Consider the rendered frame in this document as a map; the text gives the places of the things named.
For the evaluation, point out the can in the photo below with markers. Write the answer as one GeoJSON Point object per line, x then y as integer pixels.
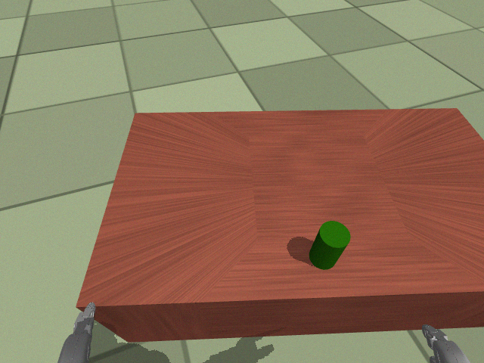
{"type": "Point", "coordinates": [330, 242]}

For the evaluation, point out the left robot hand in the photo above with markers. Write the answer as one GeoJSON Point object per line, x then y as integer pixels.
{"type": "Point", "coordinates": [76, 348]}

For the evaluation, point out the right robot hand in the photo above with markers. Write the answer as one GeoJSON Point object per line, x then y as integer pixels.
{"type": "Point", "coordinates": [444, 351]}

